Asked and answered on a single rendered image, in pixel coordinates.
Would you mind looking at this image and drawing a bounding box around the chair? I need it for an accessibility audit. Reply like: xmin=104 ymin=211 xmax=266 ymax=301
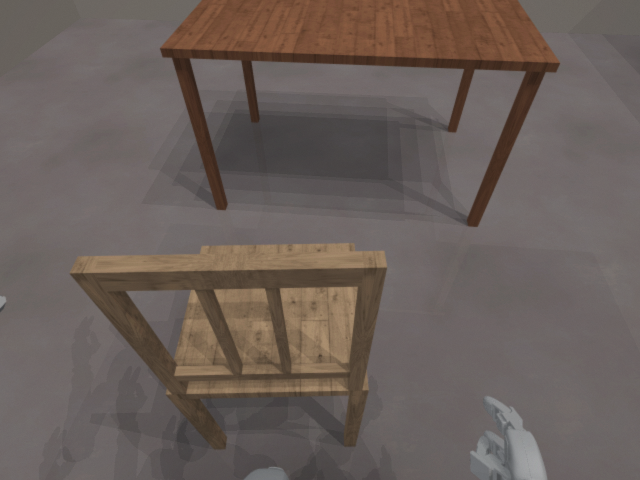
xmin=69 ymin=243 xmax=387 ymax=450

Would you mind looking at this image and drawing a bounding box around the table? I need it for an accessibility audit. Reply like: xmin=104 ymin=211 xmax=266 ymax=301
xmin=160 ymin=0 xmax=560 ymax=227

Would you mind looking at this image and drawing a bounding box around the robot right hand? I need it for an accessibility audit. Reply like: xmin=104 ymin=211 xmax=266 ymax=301
xmin=470 ymin=396 xmax=547 ymax=480

